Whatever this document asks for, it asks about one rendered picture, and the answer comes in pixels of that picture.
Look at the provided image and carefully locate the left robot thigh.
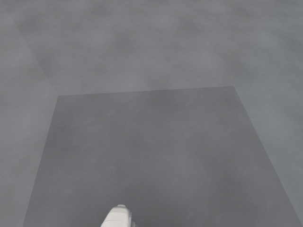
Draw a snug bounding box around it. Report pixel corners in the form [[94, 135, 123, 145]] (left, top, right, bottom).
[[101, 206, 132, 227]]

